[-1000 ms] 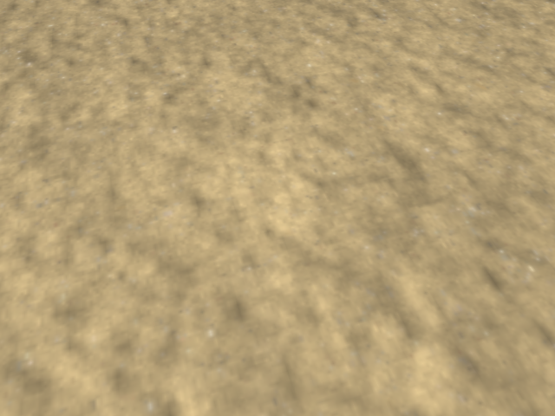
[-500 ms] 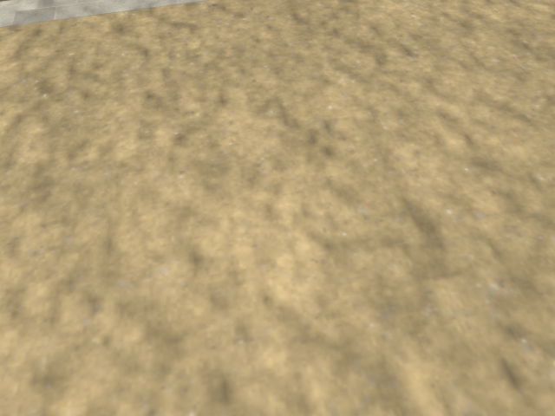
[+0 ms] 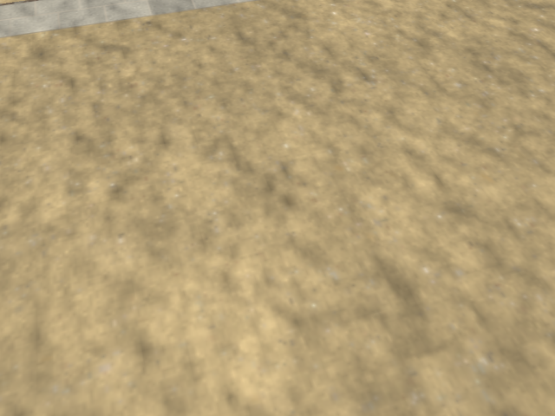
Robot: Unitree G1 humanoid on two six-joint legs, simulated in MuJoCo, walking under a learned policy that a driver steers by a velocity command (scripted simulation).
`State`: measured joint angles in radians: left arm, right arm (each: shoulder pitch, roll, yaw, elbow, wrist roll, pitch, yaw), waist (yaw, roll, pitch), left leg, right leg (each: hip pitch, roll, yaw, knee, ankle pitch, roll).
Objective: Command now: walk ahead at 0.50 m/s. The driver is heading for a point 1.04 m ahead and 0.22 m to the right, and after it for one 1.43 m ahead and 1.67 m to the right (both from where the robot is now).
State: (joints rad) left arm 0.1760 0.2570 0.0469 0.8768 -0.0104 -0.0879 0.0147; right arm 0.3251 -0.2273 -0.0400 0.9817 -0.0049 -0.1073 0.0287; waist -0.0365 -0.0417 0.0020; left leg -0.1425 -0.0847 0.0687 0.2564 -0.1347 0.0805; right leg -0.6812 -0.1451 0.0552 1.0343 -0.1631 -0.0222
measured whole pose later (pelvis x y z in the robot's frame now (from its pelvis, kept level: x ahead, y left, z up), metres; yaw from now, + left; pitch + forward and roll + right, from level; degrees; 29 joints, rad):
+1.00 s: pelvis +0.55 -0.01 -0.01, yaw -5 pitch +1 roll +1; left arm 0.29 0.26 0.07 0.95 -0.04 -0.07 0.01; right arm 0.19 -0.23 -0.06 0.92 -0.01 -0.11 0.02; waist 0.00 -0.04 0.03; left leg -0.27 -0.01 0.13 0.41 -0.16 0.05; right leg -0.49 -0.07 0.06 1.17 -0.32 -0.05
